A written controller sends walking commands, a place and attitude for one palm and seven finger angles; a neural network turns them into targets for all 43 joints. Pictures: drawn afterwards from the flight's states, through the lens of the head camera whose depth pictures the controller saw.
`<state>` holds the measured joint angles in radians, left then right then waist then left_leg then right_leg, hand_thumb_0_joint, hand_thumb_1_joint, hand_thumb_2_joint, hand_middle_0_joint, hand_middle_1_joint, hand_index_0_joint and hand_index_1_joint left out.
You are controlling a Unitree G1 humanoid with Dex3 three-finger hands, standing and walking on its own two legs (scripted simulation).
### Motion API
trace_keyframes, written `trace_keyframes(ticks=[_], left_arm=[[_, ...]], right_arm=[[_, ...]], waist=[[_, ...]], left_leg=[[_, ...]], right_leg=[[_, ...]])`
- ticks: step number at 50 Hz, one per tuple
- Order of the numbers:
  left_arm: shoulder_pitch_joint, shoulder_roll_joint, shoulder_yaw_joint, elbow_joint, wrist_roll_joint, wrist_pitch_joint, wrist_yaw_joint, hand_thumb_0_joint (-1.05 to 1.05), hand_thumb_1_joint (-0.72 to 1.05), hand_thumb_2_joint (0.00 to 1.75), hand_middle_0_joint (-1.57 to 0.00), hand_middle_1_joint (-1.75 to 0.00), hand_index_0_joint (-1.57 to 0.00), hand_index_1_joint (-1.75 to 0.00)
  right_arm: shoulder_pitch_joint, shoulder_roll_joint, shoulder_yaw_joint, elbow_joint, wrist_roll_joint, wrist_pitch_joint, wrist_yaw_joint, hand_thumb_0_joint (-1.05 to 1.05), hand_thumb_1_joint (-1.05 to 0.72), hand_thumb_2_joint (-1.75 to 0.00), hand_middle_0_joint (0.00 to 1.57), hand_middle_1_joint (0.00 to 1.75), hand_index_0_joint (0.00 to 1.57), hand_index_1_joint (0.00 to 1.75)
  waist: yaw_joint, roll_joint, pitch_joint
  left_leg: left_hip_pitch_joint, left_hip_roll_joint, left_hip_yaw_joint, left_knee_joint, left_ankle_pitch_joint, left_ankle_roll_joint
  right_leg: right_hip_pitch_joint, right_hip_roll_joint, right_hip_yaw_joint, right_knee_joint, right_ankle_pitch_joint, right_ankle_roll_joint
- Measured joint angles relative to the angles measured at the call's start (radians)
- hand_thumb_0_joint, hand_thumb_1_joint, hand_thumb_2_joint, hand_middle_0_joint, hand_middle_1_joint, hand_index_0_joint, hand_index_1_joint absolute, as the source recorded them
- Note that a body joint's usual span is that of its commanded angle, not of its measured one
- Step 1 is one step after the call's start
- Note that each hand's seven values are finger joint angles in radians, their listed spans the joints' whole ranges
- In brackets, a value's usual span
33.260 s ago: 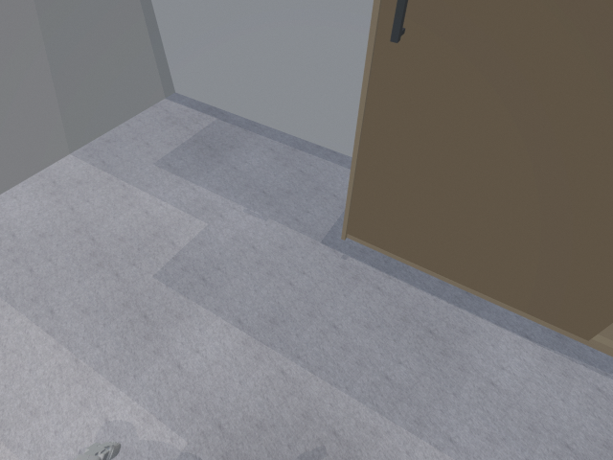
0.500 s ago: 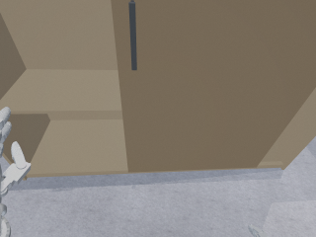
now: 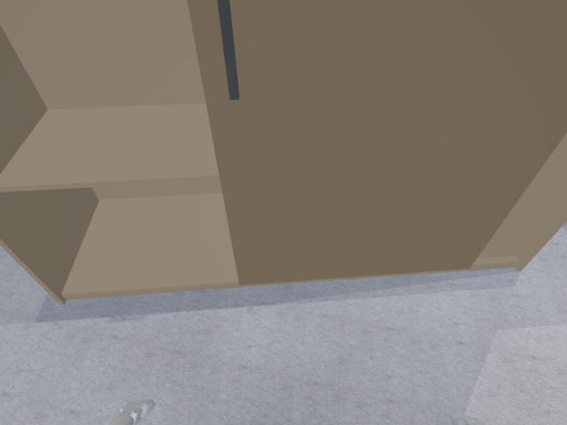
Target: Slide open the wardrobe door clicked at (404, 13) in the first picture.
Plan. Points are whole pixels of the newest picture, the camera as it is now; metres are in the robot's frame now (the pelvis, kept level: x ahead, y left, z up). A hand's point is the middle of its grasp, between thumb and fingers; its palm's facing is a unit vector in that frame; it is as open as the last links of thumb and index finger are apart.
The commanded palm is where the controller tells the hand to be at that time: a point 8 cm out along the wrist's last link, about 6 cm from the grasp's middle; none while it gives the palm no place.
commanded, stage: let the arm hang, fingers relaxed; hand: left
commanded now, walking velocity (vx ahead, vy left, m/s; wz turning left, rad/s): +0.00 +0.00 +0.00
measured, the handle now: (228, 37) +0.72 +0.13 +0.23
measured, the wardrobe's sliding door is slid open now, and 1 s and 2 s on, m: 0.68 0.68 0.68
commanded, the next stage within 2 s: look to check the result in 0.86 s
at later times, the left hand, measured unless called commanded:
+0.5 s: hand out of the picture +0.04 +0.26 -0.14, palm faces -0.01 -0.94 -0.34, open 7.4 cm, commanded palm none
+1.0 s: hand out of the picture +0.12 +0.24 -0.13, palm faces -0.05 -0.95 -0.32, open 7.4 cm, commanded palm none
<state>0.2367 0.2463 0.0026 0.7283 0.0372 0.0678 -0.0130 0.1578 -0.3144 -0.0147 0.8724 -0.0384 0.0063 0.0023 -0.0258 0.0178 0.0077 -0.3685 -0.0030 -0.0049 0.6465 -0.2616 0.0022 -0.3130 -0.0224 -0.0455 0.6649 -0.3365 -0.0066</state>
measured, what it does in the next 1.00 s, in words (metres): stands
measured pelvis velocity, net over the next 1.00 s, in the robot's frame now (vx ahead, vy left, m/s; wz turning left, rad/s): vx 0.03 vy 0.00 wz -0.02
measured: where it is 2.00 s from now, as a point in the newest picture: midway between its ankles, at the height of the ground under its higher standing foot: outside the picture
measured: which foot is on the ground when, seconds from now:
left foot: down 0.00-1.00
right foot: down 0.00-1.00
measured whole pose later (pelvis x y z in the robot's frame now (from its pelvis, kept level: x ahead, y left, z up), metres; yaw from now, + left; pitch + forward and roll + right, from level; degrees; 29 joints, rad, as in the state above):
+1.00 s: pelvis +0.03 +0.00 +0.03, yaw -1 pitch -1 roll +0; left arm 0.10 0.32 0.00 1.11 0.02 -0.01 -0.01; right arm 0.08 -0.34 0.00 1.12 -0.02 -0.01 0.00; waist 0.00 0.00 0.05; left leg -0.17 0.00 0.01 0.34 -0.16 0.01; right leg -0.11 -0.02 -0.03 0.34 -0.21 0.00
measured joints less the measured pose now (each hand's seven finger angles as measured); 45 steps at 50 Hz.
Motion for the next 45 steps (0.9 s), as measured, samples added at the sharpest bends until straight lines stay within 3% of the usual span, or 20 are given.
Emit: trace_keyframes(ticks=[4,10,15,26,35,45], left_arm=[[0.023,-0.047,-0.018,0.188,-0.007,-0.001,0.010,0.01,0.94,0.90,-0.20,-0.30,-0.20,-0.30],[0.048,-0.009,0.002,0.328,-0.015,-0.027,0.001,0.01,0.95,0.90,-0.20,-0.30,-0.20,-0.30],[0.038,0.032,0.017,0.391,-0.017,-0.039,0.005,0.01,0.93,0.90,-0.20,-0.30,-0.20,-0.30],[-0.077,0.090,0.022,0.402,-0.018,-0.061,0.012,0.00,0.91,0.90,-0.20,-0.30,-0.20,-0.30],[-0.155,0.081,0.007,0.373,-0.017,-0.079,0.009,0.00,0.91,0.90,-0.20,-0.30,-0.20,-0.30],[-0.157,0.070,-0.002,0.373,-0.016,-0.081,0.005,0.00,0.90,0.90,-0.20,-0.30,-0.20,-0.30]], right_arm=[[0.041,0.015,0.001,0.068,0.001,0.019,-0.008,0.00,-0.90,-0.90,0.20,0.30,0.20,0.30],[0.103,0.040,0.002,0.173,0.005,0.027,-0.017,0.00,-0.90,-0.90,0.20,0.30,0.20,0.30],[0.107,0.053,-0.001,0.219,0.009,0.024,-0.016,0.00,-0.90,-0.90,0.20,0.30,0.20,0.30],[0.009,0.043,0.002,0.237,0.012,0.004,-0.006,0.00,-0.90,-0.90,0.20,0.30,0.20,0.30],[-0.077,0.008,0.006,0.233,0.014,-0.011,0.000,0.00,-0.90,-0.90,0.20,0.30,0.20,0.30],[-0.095,-0.025,0.009,0.239,0.016,-0.015,-0.001,0.00,-0.90,-0.90,0.20,0.30,0.20,0.30]], waist=[[-0.001,-0.047,0.039],[0.026,-0.053,0.064],[0.033,-0.030,0.065],[0.030,0.006,0.037],[0.027,0.004,0.022],[0.023,-0.012,0.032]], left_leg=[[0.023,0.013,-0.011,-0.044,0.025,-0.006],[0.045,0.027,-0.027,-0.108,0.060,-0.009],[0.069,0.022,-0.023,-0.142,0.074,-0.003],[0.126,-0.002,0.001,-0.218,0.099,0.013],[0.167,-0.011,0.014,-0.271,0.112,0.016],[0.192,-0.006,0.017,-0.302,0.110,0.009]], right_leg=[[0.034,0.015,-0.011,-0.065,0.035,-0.006],[0.080,0.033,-0.026,-0.174,0.093,-0.010],[0.107,0.029,-0.023,-0.217,0.112,-0.005],[0.141,0.003,-0.001,-0.256,0.124,0.015],[0.166,-0.007,0.011,-0.283,0.126,0.021],[0.189,-0.001,0.014,-0.313,0.125,0.016]])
